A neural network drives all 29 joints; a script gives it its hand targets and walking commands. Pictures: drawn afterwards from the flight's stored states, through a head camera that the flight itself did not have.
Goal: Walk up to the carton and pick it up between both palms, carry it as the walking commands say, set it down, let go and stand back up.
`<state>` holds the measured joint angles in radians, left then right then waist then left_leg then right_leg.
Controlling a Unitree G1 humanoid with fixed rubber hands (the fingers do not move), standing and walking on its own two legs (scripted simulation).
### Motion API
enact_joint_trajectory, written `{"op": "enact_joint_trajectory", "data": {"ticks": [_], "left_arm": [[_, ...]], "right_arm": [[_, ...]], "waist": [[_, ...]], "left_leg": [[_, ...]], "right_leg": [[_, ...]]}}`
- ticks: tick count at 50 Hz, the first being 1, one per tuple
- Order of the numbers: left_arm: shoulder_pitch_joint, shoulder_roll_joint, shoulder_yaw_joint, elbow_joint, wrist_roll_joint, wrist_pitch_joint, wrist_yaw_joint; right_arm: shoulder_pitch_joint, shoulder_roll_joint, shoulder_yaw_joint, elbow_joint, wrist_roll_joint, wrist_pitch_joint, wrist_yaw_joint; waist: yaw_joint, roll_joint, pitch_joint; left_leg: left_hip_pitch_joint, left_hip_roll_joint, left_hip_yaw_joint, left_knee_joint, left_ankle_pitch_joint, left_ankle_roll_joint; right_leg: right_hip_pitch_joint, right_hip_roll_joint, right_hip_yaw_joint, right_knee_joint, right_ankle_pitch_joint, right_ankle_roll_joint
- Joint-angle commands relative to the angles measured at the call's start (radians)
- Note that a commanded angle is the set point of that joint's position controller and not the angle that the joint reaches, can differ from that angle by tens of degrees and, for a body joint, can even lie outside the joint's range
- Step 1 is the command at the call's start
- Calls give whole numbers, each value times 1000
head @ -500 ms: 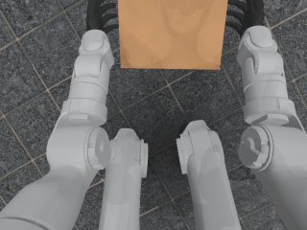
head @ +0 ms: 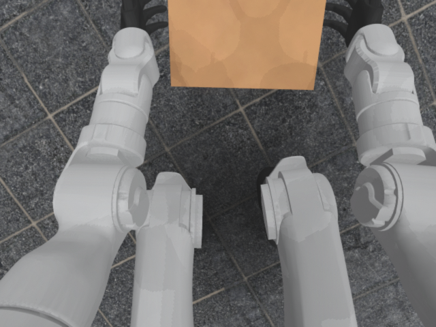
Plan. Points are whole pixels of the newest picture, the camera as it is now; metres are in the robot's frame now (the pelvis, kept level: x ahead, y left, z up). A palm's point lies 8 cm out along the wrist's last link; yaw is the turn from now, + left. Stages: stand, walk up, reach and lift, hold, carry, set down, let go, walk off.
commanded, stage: set down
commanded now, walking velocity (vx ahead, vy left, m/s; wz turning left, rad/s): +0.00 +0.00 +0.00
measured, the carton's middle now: (241, 42) +0.51 -0.07 -0.27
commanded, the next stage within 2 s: none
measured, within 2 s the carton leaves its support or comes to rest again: rests again in 0.70 s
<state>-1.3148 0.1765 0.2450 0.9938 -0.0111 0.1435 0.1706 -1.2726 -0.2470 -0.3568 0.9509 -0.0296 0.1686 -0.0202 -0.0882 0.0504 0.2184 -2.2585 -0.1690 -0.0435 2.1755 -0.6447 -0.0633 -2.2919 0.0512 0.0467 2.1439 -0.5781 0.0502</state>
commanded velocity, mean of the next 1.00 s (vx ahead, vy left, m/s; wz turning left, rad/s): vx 0.00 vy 0.00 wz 0.00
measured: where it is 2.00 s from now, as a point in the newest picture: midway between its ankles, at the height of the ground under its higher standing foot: (228, 228)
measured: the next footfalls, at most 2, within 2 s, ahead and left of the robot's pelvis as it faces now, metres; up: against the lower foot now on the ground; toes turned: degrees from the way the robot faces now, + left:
none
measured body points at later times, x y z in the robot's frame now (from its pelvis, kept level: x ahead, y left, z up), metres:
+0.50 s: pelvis -0.01 +0.00 -0.02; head +0.35 -0.03 +0.25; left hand +0.53 +0.09 -0.20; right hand +0.50 -0.24 -0.20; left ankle +0.09 +0.11 -0.35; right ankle +0.10 -0.13 -0.35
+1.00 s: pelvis -0.01 +0.00 -0.02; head +0.35 -0.03 +0.23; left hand +0.54 +0.09 -0.21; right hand +0.50 -0.24 -0.21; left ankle +0.09 +0.11 -0.35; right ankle +0.10 -0.13 -0.35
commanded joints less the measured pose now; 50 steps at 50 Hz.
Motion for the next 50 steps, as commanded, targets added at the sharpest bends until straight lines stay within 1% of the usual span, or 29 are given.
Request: {"op": "enact_joint_trajectory", "data": {"ticks": [1, 5, 10, 20, 26, 32, 38, 50], "left_arm": [[-549, -826, -335, -132, -77, -37, -243], [-559, -814, -342, -126, -89, -41, -247], [-568, -797, -327, -98, -87, -39, -257], [-593, -755, -284, -53, -68, -38, -270], [-606, -745, -286, -52, -73, -41, -275], [-610, -743, -301, -60, -87, -49, -278], [-577, -741, -293, -45, -78, -53, -280], [-549, -697, -247, 4, -53, -46, -293]], "right_arm": [[-534, 763, 351, -88, 91, -26, 244], [-538, 755, 359, -76, 101, -31, 240], [-548, 744, 348, -50, 97, -31, 239], [-591, 723, 323, -23, 94, -33, 242], [-601, 710, 319, -13, 98, -39, 241], [-594, 708, 326, -5, 111, -49, 240], [-596, 705, 346, -4, 136, -60, 243], [-577, 669, 324, 44, 132, -60, 242]], "waist": [[-64, 42, -1018], [-71, 45, -997], [-74, 43, -940], [-55, 26, -834], [-56, 31, -809], [-63, 35, -803], [-46, 25, -797], [-34, 20, -718]], "left_leg": [[386, -15, 96, -142, 429, 30], [380, -12, 97, -132, 413, 30], [346, -9, 96, -128, 362, 35], [284, 2, 93, -124, 275, 50], [288, 6, 87, -114, 275, 53], [305, 8, 79, -101, 312, 53], [319, 11, 73, -91, 346, 58], [285, 23, 71, -90, 281, 68]], "right_leg": [[527, 39, -98, -115, 486, -43], [535, 34, -95, -107, 482, -45], [524, 28, -90, -106, 437, -49], [489, 23, -78, -105, 346, -50], [480, 23, -75, -95, 341, -52], [480, 22, -74, -78, 374, -56], [472, 22, -71, -64, 404, -54], [443, 13, -61, -65, 340, -56]]}}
